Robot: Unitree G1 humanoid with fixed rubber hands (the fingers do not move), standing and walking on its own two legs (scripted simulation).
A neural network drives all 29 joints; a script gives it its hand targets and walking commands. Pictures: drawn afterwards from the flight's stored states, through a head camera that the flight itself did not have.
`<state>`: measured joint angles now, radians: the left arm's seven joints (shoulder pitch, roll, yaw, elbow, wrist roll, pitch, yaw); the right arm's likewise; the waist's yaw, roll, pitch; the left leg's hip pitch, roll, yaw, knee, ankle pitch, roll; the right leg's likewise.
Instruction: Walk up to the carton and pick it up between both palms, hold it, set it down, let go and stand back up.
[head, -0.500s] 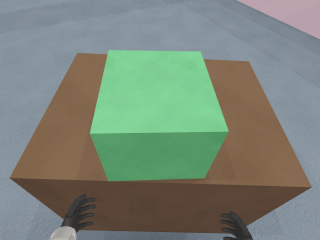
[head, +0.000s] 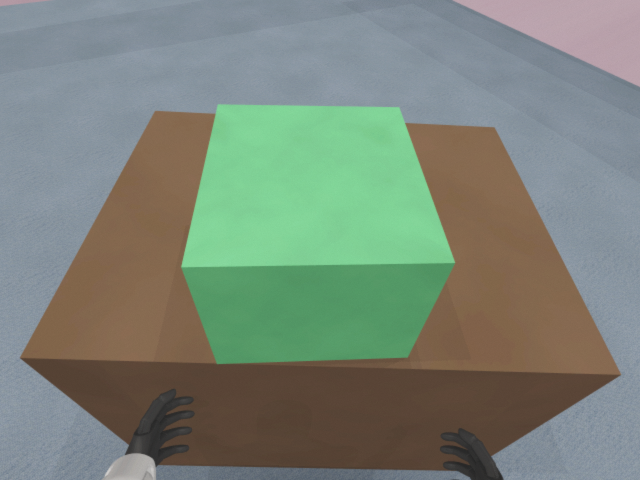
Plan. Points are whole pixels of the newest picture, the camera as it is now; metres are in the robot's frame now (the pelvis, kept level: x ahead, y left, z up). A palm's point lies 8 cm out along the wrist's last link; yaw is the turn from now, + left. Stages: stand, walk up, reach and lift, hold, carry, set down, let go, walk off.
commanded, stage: let go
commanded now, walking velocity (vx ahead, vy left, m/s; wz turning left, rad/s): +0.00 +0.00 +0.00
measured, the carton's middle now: (312, 230) +0.47 +0.03 +0.04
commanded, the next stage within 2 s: stand in 0.34 s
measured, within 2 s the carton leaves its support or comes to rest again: neither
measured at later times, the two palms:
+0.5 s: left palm (110, 472) +0.15 +0.26 -0.08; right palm out of the picture +0.13 -0.24 -0.09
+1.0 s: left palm out of the picture +0.10 +0.30 -0.11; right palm out of the picture +0.11 -0.27 -0.10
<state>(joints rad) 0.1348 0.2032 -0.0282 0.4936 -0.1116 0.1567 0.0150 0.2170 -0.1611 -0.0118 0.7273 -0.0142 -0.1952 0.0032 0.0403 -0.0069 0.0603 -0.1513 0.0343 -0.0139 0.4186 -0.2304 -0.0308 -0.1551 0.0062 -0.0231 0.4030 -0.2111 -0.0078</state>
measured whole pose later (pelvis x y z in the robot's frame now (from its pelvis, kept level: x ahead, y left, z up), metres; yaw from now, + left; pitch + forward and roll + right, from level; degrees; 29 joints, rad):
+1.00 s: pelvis +0.00 +0.01 +0.00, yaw +0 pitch -3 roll -1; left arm 0.13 0.35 -0.03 0.96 -0.04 -0.01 0.00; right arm 0.22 -0.31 -0.01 0.88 -0.03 -0.03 0.02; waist 0.04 -0.01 0.00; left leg -0.16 0.03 -0.01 0.48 -0.27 -0.02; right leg -0.15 0.01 -0.02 0.43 -0.23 -0.01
